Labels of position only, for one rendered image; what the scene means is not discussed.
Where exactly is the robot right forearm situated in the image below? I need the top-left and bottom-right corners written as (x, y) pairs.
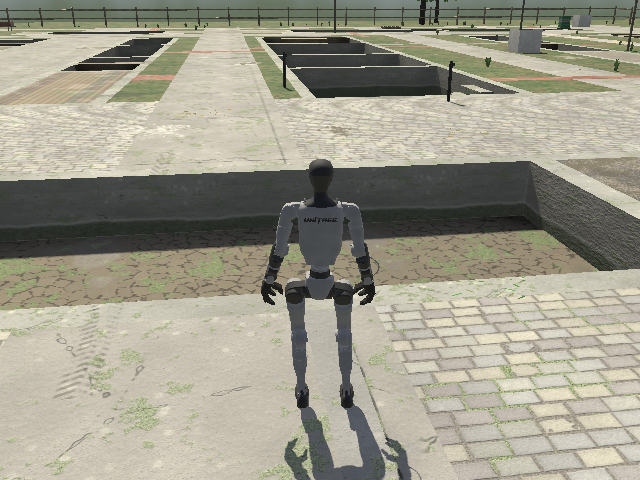
top-left (356, 242), bottom-right (374, 285)

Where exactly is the robot right hand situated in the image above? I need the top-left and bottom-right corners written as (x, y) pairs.
top-left (353, 281), bottom-right (376, 305)

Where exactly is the robot left forearm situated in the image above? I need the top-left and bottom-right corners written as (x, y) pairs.
top-left (263, 241), bottom-right (284, 284)

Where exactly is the robot left hand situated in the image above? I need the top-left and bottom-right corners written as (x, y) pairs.
top-left (261, 280), bottom-right (283, 305)

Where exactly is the left robot shin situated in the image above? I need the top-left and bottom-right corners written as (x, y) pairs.
top-left (291, 330), bottom-right (307, 395)

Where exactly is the right robot upper arm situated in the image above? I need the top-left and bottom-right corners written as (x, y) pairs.
top-left (342, 202), bottom-right (366, 257)

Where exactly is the left robot upper arm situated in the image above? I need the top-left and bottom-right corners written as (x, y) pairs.
top-left (273, 202), bottom-right (300, 257)

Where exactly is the humanoid robot torso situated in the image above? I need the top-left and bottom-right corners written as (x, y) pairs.
top-left (297, 198), bottom-right (344, 300)

